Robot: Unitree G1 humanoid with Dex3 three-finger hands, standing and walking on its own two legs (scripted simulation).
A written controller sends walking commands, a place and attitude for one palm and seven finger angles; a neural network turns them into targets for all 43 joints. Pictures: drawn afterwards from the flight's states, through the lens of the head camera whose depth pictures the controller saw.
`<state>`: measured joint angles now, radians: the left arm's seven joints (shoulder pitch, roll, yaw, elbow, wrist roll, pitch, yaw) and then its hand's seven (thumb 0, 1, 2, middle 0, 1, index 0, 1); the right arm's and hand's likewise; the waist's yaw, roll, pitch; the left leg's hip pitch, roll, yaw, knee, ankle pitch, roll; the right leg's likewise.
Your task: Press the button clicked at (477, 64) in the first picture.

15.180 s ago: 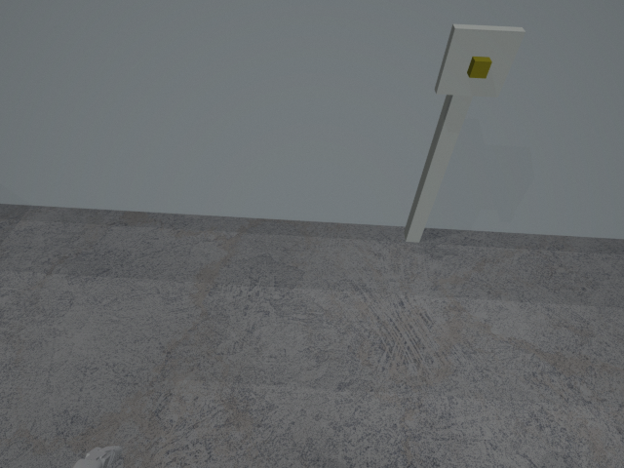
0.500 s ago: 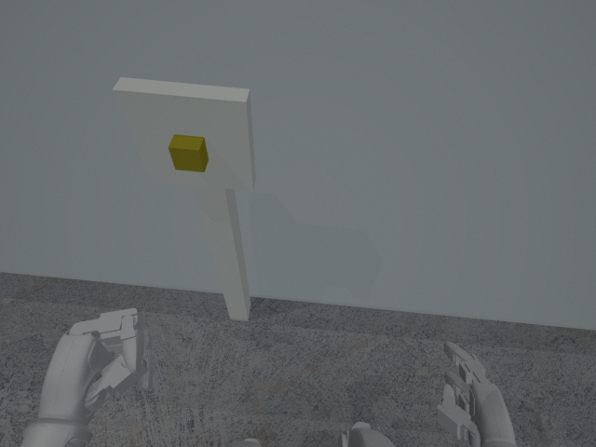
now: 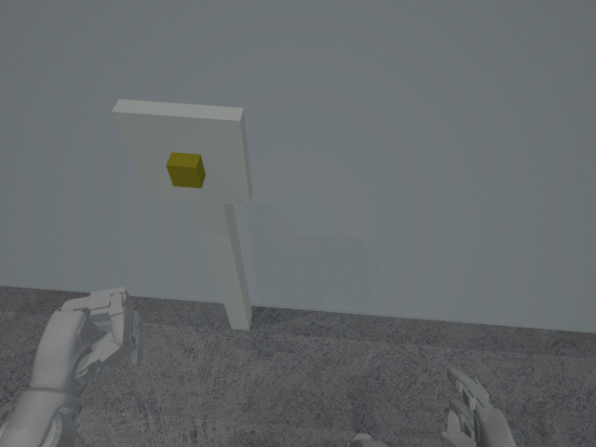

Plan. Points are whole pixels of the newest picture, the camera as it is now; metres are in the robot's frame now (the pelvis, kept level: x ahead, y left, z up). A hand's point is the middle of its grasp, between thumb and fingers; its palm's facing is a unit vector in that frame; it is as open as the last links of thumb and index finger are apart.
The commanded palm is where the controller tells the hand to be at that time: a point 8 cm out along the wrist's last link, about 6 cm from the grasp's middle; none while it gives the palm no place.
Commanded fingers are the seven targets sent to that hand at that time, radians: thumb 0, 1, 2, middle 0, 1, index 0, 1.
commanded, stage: raise the hand and make a fist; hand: left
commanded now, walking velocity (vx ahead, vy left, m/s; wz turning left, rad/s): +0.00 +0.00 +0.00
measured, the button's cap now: (187, 169) +0.50 +0.20 +0.07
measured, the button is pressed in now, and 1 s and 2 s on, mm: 0 0 0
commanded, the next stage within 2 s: aim a knuckle at the button in 0.26 s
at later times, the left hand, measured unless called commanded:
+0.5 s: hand (139, 346) +0.23 +0.20 +0.06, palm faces +0.01 -1.00 -0.05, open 3.1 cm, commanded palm +0.22 +0.25 +0.06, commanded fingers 0.00 0.90 0.90 -1.30 -1.50 -1.30 -1.50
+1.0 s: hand (170, 286) +0.31 +0.19 +0.05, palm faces -0.02 -1.00 -0.03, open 3.1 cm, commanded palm +0.29 +0.24 +0.05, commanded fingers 0.00 0.90 0.90 -1.30 -1.50 -1.30 -1.50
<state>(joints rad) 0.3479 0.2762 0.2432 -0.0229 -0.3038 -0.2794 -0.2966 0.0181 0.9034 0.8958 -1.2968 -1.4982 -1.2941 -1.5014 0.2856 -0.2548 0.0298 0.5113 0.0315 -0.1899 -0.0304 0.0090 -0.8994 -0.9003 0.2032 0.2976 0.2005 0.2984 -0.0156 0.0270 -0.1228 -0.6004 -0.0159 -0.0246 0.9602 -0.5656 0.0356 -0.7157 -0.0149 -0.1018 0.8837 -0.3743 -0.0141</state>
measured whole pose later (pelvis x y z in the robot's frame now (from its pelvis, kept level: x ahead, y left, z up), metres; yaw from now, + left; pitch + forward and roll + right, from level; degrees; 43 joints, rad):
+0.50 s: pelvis -0.01 -0.01 +0.00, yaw +1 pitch +11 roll -2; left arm 0.28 0.26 0.22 0.05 -0.29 -0.32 -0.30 0.02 0.90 0.90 -1.30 -1.50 -1.30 -1.50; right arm 0.26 -0.25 0.05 0.52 0.03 -0.20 -0.04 0.01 -0.90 -0.90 0.20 0.30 0.20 0.30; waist 0.00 0.03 -0.11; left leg -0.61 -0.02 -0.03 0.97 -0.55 0.03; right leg -0.73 -0.02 -0.11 0.90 -0.37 -0.03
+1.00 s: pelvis -0.01 -0.01 +0.00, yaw +0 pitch +13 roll -1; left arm -0.07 0.27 0.24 0.35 -0.25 -0.33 -0.28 0.02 0.90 0.90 -1.30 -1.50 -1.30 -1.50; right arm 0.28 -0.26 0.03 0.56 0.03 -0.14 -0.04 0.01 -0.90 -0.90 0.20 0.30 0.20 0.30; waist -0.03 0.01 -0.10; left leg -0.65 -0.02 -0.01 0.95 -0.54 0.03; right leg -0.78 -0.02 -0.08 0.90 -0.35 -0.02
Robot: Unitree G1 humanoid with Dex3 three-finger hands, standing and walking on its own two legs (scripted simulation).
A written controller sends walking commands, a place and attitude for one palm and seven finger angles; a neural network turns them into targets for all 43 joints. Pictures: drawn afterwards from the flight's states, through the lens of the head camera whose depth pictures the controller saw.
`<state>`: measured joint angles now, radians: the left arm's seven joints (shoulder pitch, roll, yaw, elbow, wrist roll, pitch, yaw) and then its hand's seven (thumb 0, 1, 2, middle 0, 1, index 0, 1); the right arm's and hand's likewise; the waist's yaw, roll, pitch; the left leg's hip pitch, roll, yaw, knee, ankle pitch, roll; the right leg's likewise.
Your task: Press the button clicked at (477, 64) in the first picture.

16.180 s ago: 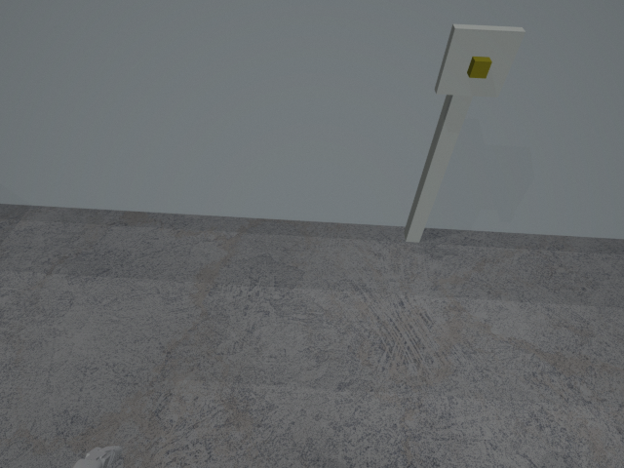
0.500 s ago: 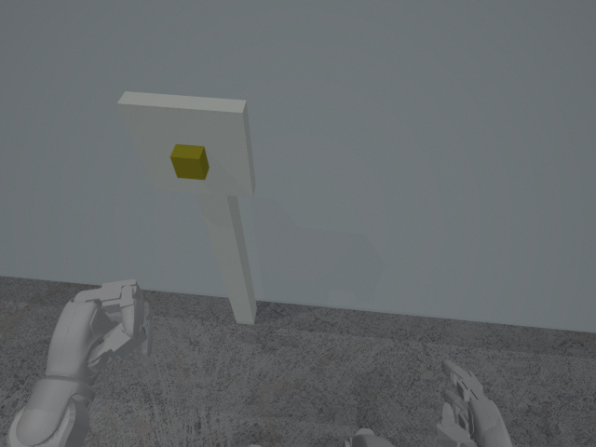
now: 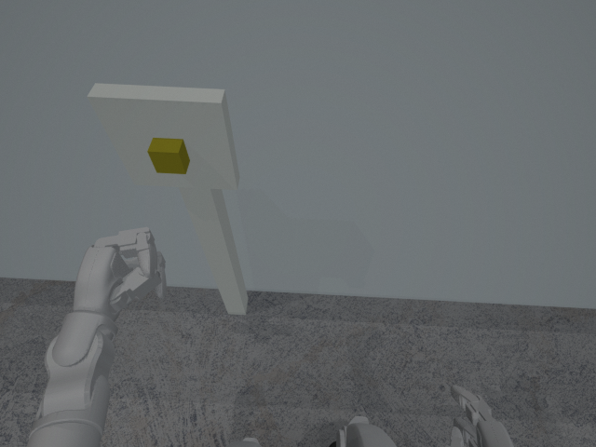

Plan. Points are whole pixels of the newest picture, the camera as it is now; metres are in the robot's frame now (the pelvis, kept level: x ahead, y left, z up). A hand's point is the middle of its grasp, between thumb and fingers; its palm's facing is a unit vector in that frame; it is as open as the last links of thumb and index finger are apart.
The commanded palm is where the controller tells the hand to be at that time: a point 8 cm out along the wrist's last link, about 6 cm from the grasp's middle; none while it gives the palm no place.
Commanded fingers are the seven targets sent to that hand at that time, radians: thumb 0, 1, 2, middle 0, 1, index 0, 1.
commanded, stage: aim a knuckle at the button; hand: left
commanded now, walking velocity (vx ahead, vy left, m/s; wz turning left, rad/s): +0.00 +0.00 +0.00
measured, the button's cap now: (170, 154) +0.51 +0.22 +0.07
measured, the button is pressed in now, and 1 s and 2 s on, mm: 0 0 0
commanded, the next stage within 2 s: press the button with the knuckle in 1.26 s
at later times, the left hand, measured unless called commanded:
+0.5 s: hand (174, 230) +0.39 +0.19 +0.04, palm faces +0.00 -1.00 -0.02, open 3.1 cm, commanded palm +0.38 +0.24 +0.04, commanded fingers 0.00 0.90 0.90 -1.30 -1.50 -1.30 -1.50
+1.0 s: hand (176, 225) +0.40 +0.19 +0.04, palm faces +0.00 -1.00 -0.02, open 3.1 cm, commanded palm +0.38 +0.24 +0.04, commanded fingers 0.00 0.90 0.90 -1.30 -1.50 -1.30 -1.50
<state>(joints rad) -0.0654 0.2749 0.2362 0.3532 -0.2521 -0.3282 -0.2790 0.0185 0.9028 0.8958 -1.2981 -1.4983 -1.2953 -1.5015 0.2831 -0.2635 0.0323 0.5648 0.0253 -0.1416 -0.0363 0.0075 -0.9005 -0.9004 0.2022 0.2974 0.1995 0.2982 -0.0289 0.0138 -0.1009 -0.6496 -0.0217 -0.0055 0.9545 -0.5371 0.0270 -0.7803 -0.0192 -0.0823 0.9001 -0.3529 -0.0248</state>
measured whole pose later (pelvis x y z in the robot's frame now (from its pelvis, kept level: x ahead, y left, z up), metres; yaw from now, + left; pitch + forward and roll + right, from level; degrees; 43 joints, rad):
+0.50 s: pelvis +0.00 +0.00 -0.01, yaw -1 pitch +17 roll -1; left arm -0.42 0.33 0.30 0.72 -0.21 -0.39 -0.28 0.02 0.90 0.90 -1.30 -1.50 -1.30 -1.50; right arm 0.30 -0.26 0.03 0.60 0.02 -0.05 -0.03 0.00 -0.90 -0.90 0.20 0.30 0.20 0.30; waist -0.06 0.01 -0.10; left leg -0.74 -0.01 0.00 0.99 -0.54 0.02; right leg -0.87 -0.01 -0.07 0.93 -0.35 -0.03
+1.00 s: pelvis -0.01 +0.00 -0.01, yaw -1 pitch +17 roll -1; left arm -0.46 0.34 0.32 0.81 -0.20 -0.44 -0.27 0.02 0.90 0.90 -1.30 -1.50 -1.30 -1.50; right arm 0.33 -0.26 0.03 0.60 0.01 0.00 -0.02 0.00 -0.90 -0.90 0.20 0.30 0.20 0.30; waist -0.07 0.01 -0.10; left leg -0.76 -0.01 0.01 0.98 -0.53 0.03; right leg -0.89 -0.01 -0.06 0.92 -0.33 -0.03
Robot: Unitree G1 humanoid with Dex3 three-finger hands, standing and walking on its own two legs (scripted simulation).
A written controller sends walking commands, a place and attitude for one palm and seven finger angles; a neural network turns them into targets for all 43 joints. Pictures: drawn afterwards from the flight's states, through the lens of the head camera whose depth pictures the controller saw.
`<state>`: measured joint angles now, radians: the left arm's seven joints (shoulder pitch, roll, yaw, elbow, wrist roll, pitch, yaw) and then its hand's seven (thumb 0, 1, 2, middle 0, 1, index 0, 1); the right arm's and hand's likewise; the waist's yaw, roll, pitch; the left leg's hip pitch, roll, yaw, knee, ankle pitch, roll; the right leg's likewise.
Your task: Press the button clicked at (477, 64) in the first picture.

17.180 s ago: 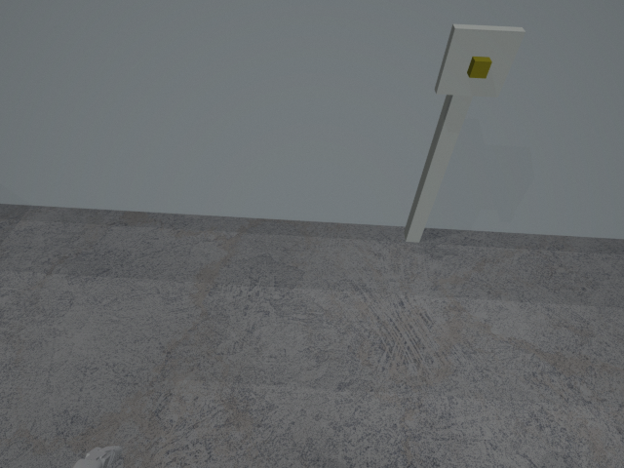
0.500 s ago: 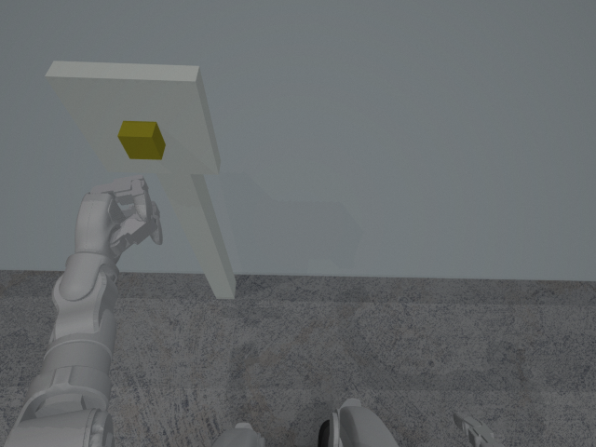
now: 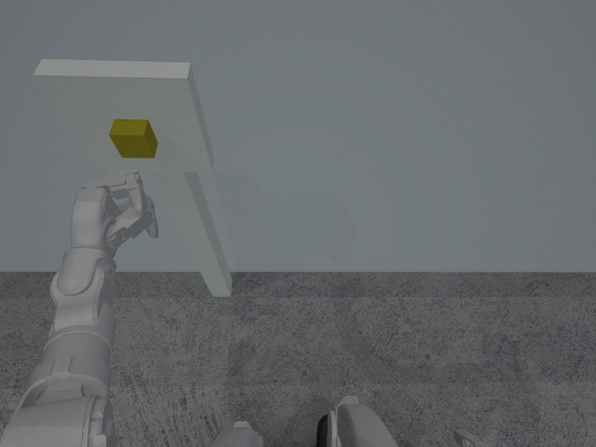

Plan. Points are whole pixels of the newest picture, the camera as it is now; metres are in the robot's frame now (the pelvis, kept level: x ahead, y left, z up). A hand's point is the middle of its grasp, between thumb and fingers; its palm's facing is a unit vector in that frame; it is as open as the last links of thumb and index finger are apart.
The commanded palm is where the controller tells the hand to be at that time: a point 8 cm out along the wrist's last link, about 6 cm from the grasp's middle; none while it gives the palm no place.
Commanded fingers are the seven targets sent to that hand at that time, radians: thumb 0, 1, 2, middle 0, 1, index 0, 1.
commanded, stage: aim a knuckle at the button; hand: left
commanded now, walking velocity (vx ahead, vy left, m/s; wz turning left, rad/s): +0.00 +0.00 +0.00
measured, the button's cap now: (135, 137) +0.51 +0.23 +0.08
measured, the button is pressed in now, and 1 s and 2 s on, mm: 0 0 10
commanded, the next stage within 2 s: press the button with the knuckle in 0.26 s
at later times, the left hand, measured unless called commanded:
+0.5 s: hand (151, 208) +0.42 +0.20 +0.04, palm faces +0.03 -1.00 -0.02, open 3.1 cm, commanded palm +0.40 +0.25 +0.05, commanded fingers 0.00 0.90 0.90 -1.30 -1.50 -1.30 -1.50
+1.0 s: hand (160, 187) +0.45 +0.20 +0.04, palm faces +0.02 -1.00 -0.03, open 3.3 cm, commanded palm +0.44 +0.24 +0.05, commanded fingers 0.00 0.90 0.90 -1.30 -1.50 -1.30 -1.50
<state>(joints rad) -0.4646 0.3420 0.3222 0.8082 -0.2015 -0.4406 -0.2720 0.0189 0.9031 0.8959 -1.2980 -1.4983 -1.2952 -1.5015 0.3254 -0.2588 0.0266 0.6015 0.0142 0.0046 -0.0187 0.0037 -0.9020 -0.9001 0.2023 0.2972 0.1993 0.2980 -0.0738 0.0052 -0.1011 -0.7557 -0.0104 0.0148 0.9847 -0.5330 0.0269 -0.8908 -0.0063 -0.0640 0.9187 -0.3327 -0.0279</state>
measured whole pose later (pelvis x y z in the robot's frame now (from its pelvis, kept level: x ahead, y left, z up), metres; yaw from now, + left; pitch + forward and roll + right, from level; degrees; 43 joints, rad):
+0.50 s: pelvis +0.00 +0.00 +0.00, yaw +0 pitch +18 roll -1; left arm -0.52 0.34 0.31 0.84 -0.18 -0.43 -0.25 0.02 0.90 0.90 -1.30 -1.50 -1.30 -1.50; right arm 0.30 -0.25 0.03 0.59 0.01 0.01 -0.02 0.00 -0.90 -0.90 0.20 0.30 0.20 0.30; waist -0.08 0.00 -0.10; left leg -0.78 -0.01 0.01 1.01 -0.54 0.03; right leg -0.91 -0.01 -0.07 0.94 -0.34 -0.02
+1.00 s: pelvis +0.00 +0.00 -0.01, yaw +0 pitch +20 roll -1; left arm -0.66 0.39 0.35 0.99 -0.14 -0.45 -0.25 0.02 0.90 0.90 -1.30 -1.50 -1.38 -1.50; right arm 0.35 -0.26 0.03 0.61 0.00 0.05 -0.01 0.00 -0.90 -0.90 0.20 0.30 0.20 0.30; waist -0.11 0.01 -0.10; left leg -0.82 -0.01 0.01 1.02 -0.55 0.03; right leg -0.95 -0.01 -0.07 0.94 -0.34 -0.02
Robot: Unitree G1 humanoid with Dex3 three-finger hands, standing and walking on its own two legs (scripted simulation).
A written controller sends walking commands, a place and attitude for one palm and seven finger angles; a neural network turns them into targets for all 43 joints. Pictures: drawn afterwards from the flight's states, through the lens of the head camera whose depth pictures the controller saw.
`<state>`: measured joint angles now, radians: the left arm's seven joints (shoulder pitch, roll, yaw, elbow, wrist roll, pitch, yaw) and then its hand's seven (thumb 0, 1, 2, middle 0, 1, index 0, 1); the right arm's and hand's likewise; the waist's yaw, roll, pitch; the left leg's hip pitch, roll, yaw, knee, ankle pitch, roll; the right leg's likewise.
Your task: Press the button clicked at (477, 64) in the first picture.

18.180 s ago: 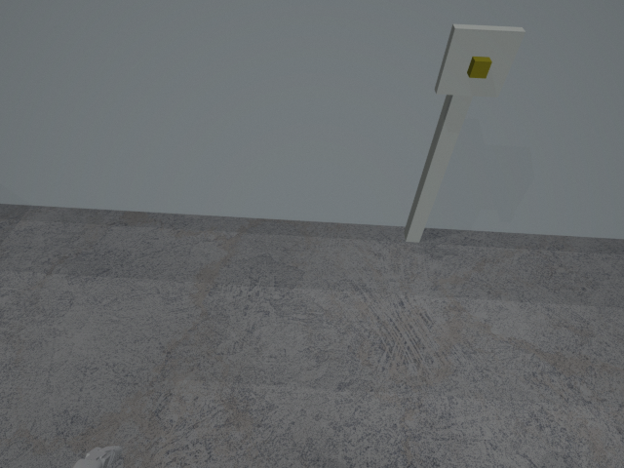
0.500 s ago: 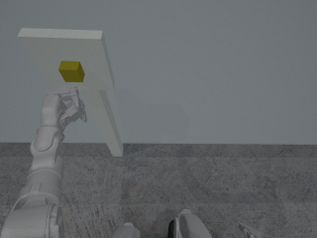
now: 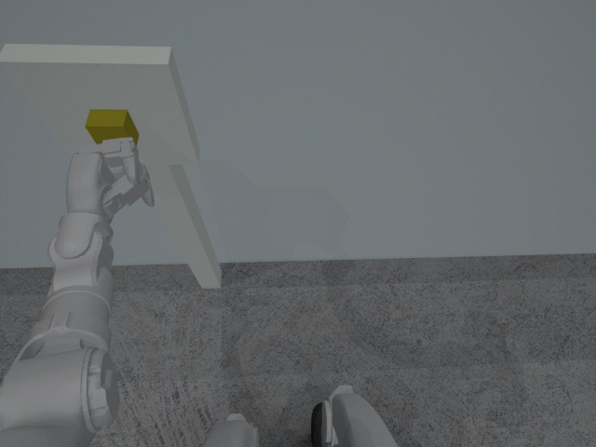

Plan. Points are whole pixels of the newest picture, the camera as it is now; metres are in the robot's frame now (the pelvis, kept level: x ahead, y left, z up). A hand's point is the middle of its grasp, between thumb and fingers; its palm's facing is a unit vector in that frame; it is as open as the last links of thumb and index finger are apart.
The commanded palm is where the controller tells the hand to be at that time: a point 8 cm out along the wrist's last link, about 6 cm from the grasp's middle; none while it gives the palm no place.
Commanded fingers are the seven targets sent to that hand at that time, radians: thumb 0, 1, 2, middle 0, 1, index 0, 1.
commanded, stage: press the button with the knuckle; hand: left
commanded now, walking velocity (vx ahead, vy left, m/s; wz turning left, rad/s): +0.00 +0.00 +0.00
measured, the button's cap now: (114, 128) +0.51 +0.23 +0.08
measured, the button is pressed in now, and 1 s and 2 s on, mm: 0 10 0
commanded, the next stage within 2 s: hold the button down briefly in 0.46 s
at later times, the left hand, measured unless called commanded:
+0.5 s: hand (142, 170) +0.47 +0.20 +0.04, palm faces +0.01 -1.00 -0.03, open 3.6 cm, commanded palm +0.47 +0.25 +0.05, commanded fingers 0.00 0.90 0.90 -1.30 -1.50 -1.30 -1.50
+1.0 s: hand (142, 171) +0.47 +0.20 +0.04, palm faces +0.03 -1.00 -0.04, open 3.6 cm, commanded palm +0.46 +0.24 +0.05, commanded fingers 0.00 0.90 0.90 -1.30 -1.50 -1.30 -1.50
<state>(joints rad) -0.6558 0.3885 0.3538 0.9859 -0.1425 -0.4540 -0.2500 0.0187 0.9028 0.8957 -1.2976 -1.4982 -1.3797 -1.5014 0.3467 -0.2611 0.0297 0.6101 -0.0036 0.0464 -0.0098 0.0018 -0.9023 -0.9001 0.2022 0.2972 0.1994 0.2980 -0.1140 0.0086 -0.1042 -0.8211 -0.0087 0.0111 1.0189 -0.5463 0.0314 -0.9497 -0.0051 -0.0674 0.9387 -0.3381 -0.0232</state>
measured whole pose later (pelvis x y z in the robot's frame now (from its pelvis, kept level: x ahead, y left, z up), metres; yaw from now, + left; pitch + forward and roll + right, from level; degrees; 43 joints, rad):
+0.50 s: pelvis -0.02 +0.00 -0.01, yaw +1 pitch +22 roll -2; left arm -0.86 0.50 0.39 1.19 -0.10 -0.48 -0.28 0.02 0.90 0.90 -1.30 -1.50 -1.55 -1.50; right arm 0.35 -0.28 0.06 0.62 -0.01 0.04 -0.02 0.00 -0.90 -0.90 0.20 0.30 0.20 0.30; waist -0.17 0.00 -0.09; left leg -0.95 -0.01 -0.02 1.10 -0.53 0.03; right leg -1.05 -0.01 -0.10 0.98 -0.31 -0.03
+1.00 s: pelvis -0.05 -0.01 -0.03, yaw +1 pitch +23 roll -2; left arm -0.98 0.57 0.39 1.25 -0.07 -0.43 -0.25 0.02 0.90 0.90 -1.30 -1.50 -1.55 -1.50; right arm 0.37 -0.29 0.08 0.61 -0.02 -0.01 -0.02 0.00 -0.90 -0.90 0.20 0.30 0.20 0.30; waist -0.21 0.01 -0.09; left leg -1.05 -0.01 -0.02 1.16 -0.51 0.02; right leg -1.14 -0.01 -0.10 1.01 -0.27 -0.04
